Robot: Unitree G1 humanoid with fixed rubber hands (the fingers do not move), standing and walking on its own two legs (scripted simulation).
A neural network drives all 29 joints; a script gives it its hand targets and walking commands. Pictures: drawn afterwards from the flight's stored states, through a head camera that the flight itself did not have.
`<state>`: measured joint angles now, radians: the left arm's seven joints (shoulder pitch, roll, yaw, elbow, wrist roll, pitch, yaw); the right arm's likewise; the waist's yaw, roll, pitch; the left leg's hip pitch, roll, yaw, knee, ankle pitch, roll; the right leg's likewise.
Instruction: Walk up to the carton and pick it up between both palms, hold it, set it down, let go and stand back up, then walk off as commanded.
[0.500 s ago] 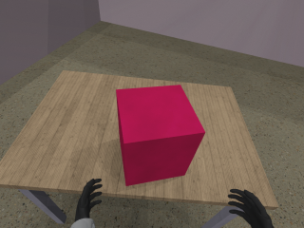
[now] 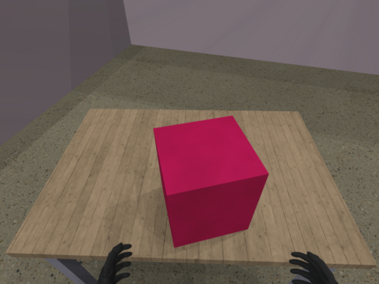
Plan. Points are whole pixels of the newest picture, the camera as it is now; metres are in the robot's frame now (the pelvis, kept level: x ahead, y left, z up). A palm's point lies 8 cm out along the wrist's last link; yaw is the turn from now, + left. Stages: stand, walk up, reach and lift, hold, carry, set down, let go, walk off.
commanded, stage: set down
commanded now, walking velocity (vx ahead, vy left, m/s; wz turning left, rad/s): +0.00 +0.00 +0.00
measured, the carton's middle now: (203, 181) +0.39 -0.01 -0.02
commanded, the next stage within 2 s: let go in 0.92 s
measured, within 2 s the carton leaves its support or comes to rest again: neither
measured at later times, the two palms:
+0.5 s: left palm out of the picture +0.12 +0.19 -0.05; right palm out of the picture +0.14 -0.24 -0.06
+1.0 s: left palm out of the picture +0.12 +0.20 -0.08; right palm out of the picture +0.13 -0.24 -0.07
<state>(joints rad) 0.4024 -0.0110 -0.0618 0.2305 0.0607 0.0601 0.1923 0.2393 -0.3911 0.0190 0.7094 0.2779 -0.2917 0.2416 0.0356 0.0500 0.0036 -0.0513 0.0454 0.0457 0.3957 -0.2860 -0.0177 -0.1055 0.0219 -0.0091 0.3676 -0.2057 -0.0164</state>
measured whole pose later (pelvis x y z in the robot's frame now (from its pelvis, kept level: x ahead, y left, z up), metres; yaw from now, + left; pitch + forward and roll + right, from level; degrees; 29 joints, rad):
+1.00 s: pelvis -0.03 -0.01 +0.00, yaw +1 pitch -4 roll +0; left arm 0.22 0.16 -0.01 0.41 -0.02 0.13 0.09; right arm 0.19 -0.19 -0.03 0.65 0.04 -0.16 0.09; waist 0.03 -0.07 0.11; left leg -0.10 0.03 0.04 0.40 -0.24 -0.03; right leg -0.17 0.01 -0.02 0.43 -0.19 -0.02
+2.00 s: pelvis -0.01 +0.02 -0.01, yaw -1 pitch -5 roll +0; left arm 0.19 0.34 0.02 0.91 0.04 -0.01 0.01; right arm 0.20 -0.33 -0.05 0.89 -0.02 -0.01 0.00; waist 0.00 -0.03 0.03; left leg -0.07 0.01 0.07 0.46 -0.32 0.02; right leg -0.14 -0.01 0.02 0.46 -0.24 0.02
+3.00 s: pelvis -0.18 -0.06 -0.04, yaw +1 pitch -6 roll +1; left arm 0.14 0.34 0.07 0.71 0.03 0.01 0.05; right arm 0.11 -0.44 -0.09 0.75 -0.03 0.09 -0.04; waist 0.02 0.07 0.30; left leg -0.44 -0.14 -0.21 1.29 -0.50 -0.02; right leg -0.36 0.09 -0.03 0.81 -0.34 -0.10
